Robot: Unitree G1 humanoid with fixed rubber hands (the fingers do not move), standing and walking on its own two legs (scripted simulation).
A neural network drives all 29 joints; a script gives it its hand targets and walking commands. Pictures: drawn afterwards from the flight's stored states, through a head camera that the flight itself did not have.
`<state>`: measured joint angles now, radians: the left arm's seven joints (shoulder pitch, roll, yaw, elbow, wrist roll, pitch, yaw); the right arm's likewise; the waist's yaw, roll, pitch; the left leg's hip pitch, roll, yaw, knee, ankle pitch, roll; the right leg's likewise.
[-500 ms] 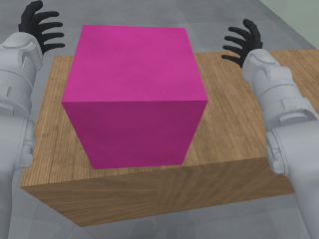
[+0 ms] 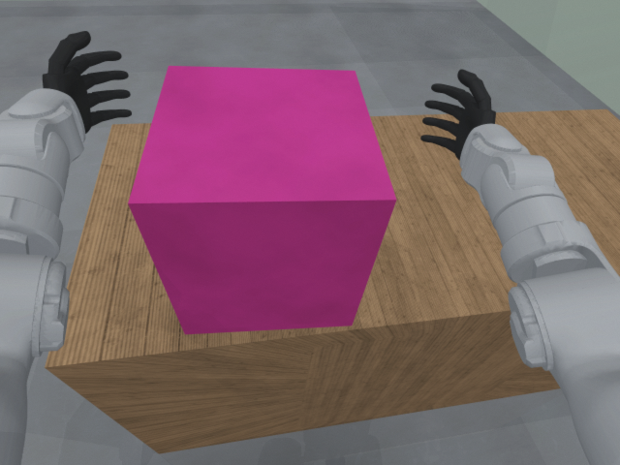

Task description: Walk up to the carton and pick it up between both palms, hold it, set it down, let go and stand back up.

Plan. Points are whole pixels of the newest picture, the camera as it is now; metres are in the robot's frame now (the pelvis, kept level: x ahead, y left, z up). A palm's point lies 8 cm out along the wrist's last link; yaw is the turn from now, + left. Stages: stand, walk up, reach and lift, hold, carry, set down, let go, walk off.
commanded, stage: set down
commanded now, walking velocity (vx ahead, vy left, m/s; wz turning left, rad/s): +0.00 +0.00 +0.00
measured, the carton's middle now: (267, 206) +0.47 +0.04 +0.05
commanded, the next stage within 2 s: none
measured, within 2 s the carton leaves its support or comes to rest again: neither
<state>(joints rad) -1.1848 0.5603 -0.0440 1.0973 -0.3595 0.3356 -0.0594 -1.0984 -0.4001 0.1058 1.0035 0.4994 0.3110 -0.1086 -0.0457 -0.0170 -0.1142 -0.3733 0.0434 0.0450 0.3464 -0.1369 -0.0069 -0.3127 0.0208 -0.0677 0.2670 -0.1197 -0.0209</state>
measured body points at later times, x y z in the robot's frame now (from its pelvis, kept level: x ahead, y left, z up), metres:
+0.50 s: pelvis -0.01 +0.00 +0.00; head +0.00 +0.02 +0.45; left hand +0.38 +0.28 +0.12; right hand +0.38 -0.20 +0.11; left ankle +0.01 +0.12 -0.75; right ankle +0.00 -0.11 -0.75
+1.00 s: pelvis +0.01 +0.01 +0.00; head +0.01 +0.02 +0.45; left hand +0.32 +0.27 +0.05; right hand +0.31 -0.20 +0.04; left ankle +0.01 +0.12 -0.75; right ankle +0.00 -0.11 -0.75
